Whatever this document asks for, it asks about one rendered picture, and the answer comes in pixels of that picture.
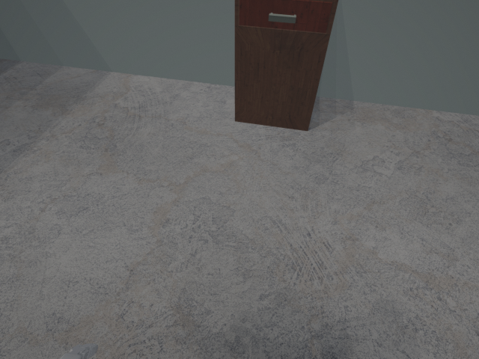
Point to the drawer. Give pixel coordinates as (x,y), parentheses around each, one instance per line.
(310,15)

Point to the cabinet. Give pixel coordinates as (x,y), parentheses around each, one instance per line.
(277,73)

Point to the left robot hand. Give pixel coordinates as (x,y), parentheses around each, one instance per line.
(81,352)

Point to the handle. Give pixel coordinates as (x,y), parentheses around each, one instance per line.
(273,17)

